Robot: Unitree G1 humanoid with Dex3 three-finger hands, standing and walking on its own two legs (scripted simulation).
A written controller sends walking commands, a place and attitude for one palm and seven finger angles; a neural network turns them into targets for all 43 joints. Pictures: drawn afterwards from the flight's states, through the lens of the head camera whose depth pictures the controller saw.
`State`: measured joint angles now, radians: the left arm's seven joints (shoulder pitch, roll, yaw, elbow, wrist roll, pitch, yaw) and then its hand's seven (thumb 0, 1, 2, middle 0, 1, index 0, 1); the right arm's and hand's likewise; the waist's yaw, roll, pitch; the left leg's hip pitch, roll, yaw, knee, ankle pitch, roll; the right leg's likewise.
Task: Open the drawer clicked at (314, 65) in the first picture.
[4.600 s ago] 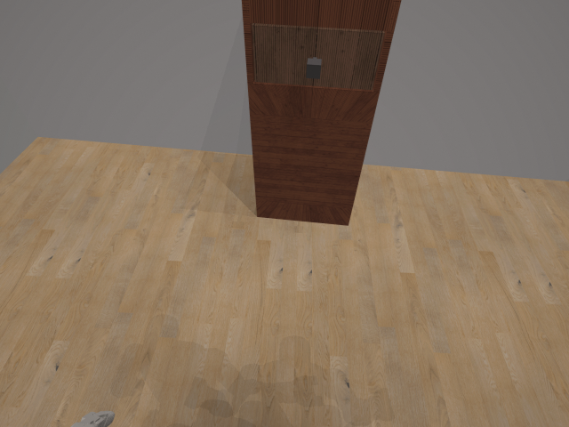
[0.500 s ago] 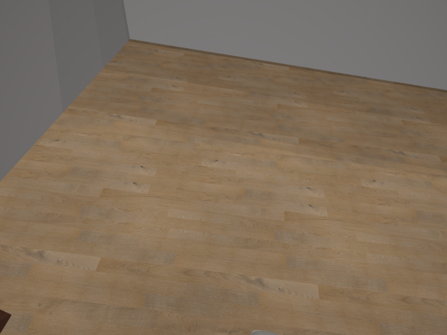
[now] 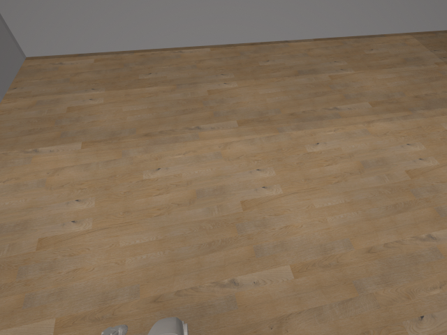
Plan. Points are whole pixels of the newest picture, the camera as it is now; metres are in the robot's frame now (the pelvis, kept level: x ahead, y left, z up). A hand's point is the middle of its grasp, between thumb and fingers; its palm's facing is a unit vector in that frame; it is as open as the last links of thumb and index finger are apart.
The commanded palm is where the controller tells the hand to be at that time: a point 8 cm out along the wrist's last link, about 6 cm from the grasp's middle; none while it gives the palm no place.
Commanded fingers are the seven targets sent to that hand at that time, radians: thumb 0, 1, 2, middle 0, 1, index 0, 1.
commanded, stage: turn to face it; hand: left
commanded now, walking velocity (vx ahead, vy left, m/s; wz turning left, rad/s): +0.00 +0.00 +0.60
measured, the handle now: out of the picture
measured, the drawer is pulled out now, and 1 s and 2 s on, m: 0.00 0.00 0.00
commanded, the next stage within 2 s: none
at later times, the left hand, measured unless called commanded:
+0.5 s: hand out of the picture +0.09 +0.24 -0.16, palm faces +0.22 -0.95 -0.22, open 7.4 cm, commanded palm none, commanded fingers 0.00 0.90 0.90 -0.20 -0.30 -0.20 -0.30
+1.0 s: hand out of the picture -0.01 +0.16 -0.15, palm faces +0.53 -0.81 -0.26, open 7.4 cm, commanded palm none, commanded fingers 0.00 0.90 0.90 -0.20 -0.30 -0.20 -0.30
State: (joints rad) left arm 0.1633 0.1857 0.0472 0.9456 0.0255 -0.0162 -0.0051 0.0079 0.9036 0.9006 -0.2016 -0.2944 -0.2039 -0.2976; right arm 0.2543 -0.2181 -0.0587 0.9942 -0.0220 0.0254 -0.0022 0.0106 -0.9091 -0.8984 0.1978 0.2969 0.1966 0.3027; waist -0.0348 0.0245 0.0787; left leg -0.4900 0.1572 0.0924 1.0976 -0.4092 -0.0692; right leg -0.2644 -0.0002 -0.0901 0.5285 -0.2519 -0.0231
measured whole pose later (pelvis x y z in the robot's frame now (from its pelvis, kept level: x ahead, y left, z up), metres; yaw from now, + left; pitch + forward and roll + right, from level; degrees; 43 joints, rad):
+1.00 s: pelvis +0.05 -0.04 +0.01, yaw +33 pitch +0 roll +3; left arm 0.24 0.19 0.03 0.90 0.03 0.01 0.01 0.01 0.90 0.90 -0.20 -0.29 -0.21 -0.30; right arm 0.16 -0.27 -0.09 0.94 -0.02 0.09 0.04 0.01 -0.91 -0.90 0.20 0.30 0.19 0.30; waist 0.01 -0.01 0.08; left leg -0.42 0.05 0.04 0.90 -0.42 -0.08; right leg -0.21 -0.15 -0.22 0.51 -0.30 0.00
